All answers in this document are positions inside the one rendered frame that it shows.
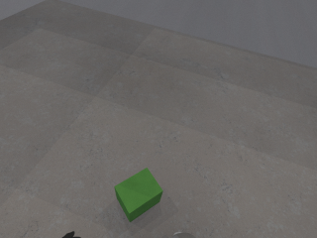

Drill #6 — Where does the carton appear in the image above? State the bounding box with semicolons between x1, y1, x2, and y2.
114;168;163;222

